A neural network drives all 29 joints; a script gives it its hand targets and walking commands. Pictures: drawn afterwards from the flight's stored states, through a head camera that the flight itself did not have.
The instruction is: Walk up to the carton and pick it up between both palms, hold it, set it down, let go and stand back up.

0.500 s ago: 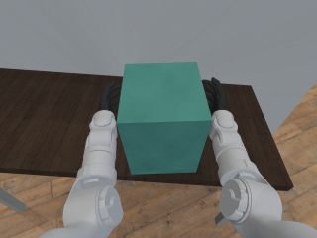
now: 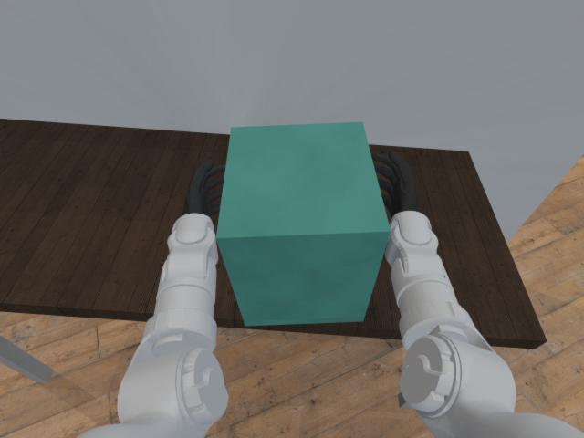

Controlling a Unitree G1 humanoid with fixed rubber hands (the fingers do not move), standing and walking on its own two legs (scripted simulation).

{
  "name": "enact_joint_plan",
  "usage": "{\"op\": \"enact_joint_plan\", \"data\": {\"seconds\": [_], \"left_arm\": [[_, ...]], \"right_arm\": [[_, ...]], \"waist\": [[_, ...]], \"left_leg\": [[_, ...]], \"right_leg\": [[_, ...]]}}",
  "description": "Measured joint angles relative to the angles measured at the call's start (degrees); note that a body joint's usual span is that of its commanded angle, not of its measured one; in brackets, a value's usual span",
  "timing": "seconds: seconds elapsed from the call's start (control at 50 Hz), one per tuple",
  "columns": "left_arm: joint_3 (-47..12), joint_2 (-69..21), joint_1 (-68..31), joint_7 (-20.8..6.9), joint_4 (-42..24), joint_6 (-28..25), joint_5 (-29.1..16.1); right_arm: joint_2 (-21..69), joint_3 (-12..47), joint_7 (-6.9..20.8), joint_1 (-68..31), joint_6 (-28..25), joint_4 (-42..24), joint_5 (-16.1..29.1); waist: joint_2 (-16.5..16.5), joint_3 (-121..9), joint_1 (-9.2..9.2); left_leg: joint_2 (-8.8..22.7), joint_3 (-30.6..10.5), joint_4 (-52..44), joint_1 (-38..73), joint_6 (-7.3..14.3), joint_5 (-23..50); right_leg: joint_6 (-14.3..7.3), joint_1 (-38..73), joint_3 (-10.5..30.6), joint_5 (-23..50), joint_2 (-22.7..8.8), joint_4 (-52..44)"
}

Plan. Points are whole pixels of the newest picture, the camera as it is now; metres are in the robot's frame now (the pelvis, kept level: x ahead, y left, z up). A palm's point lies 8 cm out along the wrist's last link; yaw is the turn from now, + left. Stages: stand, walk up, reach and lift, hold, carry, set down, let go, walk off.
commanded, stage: set down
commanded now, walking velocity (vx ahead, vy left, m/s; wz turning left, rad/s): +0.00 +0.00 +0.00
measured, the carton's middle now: (300, 229) +0.41 +0.01 +0.03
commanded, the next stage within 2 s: none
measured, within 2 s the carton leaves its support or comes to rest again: rests again in 0.40 s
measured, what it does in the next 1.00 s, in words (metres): stands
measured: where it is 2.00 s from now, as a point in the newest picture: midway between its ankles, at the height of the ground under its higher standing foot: outside the picture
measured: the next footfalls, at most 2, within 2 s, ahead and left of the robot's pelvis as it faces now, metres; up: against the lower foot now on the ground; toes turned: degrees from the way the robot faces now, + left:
none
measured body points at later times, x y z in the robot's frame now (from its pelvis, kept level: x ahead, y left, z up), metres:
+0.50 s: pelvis +0.00 +0.00 +0.00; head +0.03 +0.02 +0.45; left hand +0.41 +0.15 +0.07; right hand +0.41 -0.14 +0.09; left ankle +0.00 +0.11 -0.75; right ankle -0.01 -0.11 -0.75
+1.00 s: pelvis +0.00 +0.00 +0.00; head +0.04 +0.02 +0.45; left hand +0.41 +0.15 +0.07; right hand +0.41 -0.15 +0.08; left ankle +0.00 +0.11 -0.75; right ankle -0.01 -0.10 -0.75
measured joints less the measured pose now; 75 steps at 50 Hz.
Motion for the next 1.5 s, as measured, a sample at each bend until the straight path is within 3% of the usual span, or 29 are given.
{"op": "enact_joint_plan", "data": {"seconds": [0.52, 0.92, 1.5], "left_arm": [[1.96, -1.27, 0.79, -0.02, 1.56, -4.42, 1.97], [4.55, -2.57, -0.11, -1.55, 0.40, -5.83, 4.58], [4.41, -4.04, 0.34, -1.78, -2.72, -6.94, 5.59]], "right_arm": [[0.96, -2.10, 1.09, 1.96, -2.36, -1.69, -3.40], [1.75, -2.83, 1.57, 2.69, -2.68, -4.51, -4.70], [2.18, -2.70, 2.62, 4.25, -3.29, -7.56, -4.23]], "waist": [[0.67, -0.20, 0.16], [0.39, 1.42, 0.48], [0.15, 1.88, 0.48]], "left_leg": [[0.24, 0.94, 0.00, -1.54, 0.10, -0.05], [0.33, 2.00, -0.74, -1.01, 0.24, 0.48], [0.46, 2.79, -0.82, -2.50, 0.37, 0.71]], "right_leg": [[0.04, -1.67, -0.21, 0.13, -0.09, -0.06], [0.07, -1.76, 0.07, 0.48, -0.19, -0.02], [0.07, -3.53, -0.07, 0.70, -0.31, 0.17]]}}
